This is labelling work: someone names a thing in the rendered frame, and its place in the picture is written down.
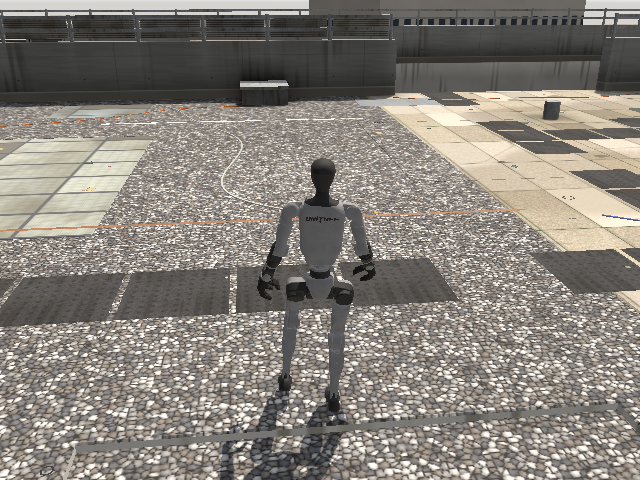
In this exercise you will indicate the left robot foot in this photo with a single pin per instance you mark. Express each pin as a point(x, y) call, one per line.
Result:
point(284, 383)

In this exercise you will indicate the right robot hand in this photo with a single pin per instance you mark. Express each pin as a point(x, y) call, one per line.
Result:
point(369, 276)

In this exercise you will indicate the right robot upper arm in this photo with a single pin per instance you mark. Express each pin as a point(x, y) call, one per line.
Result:
point(353, 212)

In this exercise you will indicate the robot head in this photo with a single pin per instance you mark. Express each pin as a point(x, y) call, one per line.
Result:
point(322, 174)

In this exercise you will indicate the robot left forearm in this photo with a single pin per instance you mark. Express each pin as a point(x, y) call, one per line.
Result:
point(270, 266)

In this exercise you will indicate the robot right forearm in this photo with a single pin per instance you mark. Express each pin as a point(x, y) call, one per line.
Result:
point(367, 260)

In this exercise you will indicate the left robot hand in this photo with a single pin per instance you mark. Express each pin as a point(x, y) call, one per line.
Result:
point(262, 285)

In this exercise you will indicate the left robot upper arm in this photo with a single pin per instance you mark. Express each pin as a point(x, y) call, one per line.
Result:
point(289, 211)

